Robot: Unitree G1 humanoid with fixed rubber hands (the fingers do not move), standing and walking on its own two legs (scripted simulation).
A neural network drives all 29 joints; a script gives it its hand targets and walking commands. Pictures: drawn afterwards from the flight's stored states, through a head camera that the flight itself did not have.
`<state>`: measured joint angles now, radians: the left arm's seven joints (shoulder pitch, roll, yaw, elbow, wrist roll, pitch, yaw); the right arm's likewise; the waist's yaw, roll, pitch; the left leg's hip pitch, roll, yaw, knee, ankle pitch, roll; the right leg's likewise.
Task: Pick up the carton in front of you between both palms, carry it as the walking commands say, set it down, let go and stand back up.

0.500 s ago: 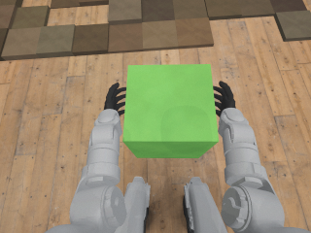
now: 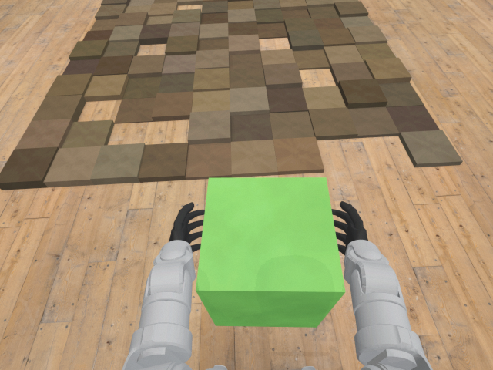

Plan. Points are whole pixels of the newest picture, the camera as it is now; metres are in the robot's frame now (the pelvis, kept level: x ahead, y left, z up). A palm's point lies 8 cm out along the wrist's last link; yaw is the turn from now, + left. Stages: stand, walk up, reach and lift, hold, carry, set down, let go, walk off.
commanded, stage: reach and lift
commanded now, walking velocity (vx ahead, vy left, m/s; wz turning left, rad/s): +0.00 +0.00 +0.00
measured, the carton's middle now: (266, 257) +0.33 +0.00 -0.07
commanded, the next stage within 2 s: hold in 1.18 s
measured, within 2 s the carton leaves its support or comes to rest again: neither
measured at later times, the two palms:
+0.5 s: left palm (171, 243) +0.30 +0.15 +0.06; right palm (369, 243) +0.30 -0.15 +0.06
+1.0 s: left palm (170, 233) +0.31 +0.15 +0.07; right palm (369, 232) +0.31 -0.15 +0.07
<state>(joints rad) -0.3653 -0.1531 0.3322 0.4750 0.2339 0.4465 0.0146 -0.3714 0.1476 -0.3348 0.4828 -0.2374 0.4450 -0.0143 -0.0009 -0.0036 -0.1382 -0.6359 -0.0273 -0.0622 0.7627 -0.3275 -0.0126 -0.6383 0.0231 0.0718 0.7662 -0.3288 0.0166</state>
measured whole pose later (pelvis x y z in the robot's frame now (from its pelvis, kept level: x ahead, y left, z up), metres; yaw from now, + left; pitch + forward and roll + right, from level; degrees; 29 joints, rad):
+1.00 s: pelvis +0.02 +0.00 +0.04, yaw +0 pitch -5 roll +0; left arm -0.25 -0.15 0.23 0.28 0.27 0.67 -0.02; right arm -0.26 0.15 -0.23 0.28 -0.28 0.67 0.02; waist 0.00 0.00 0.02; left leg -0.09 -0.01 -0.07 0.37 -0.20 -0.01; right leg -0.09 0.01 0.07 0.37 -0.20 0.01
